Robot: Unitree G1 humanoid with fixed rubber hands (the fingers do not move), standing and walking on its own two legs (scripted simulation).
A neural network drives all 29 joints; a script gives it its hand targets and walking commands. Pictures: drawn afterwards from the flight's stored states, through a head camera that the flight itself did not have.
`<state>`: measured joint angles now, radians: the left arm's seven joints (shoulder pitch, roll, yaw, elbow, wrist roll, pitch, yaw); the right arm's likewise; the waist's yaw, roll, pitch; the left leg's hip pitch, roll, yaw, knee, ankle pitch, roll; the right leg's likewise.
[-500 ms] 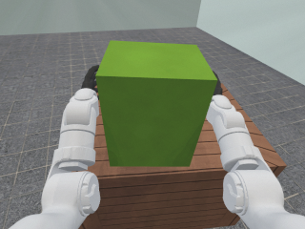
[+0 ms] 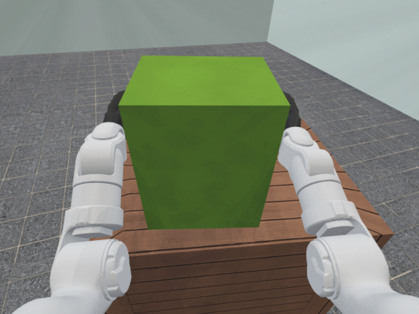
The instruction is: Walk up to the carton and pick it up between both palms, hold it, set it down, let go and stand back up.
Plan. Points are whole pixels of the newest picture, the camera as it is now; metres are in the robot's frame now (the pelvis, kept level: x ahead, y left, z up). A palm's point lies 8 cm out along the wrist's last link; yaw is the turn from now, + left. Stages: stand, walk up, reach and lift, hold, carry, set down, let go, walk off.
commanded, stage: reach and lift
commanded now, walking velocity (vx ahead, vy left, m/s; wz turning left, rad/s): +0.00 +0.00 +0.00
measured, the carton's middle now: (203, 146) +0.40 -0.01 +0.17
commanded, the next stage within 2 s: hold in 0.20 s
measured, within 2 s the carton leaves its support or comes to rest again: neither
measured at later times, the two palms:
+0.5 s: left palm (96, 122) +0.36 +0.17 +0.25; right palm (285, 116) +0.37 -0.15 +0.26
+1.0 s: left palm (101, 114) +0.37 +0.17 +0.26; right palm (291, 109) +0.37 -0.16 +0.27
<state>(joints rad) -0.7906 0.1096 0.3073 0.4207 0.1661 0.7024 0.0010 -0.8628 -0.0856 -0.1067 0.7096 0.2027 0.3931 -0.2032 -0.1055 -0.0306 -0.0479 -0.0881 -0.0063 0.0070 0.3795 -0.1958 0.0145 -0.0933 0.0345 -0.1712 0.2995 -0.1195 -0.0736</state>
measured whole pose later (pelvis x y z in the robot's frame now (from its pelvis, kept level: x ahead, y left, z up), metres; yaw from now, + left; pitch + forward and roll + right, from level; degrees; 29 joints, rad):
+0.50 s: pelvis +0.00 +0.02 +0.00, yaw -2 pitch -6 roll -1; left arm -0.79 0.08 0.29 0.26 0.16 0.89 0.06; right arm -0.91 -0.16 -0.06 0.69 0.31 0.50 -0.19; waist -0.06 -0.01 -0.11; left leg -0.10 0.00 0.04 0.42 -0.22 0.03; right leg -0.10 0.04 -0.13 0.31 -0.11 -0.06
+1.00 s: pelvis +0.00 +0.02 +0.00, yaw -2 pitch -4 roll -1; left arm -0.87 0.09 0.32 0.39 0.15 0.89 0.06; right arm -1.01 -0.19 -0.03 0.80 0.30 0.54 -0.18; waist -0.06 0.01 -0.15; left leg -0.14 0.00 0.04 0.41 -0.21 0.03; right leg -0.15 0.04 -0.13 0.30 -0.10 -0.06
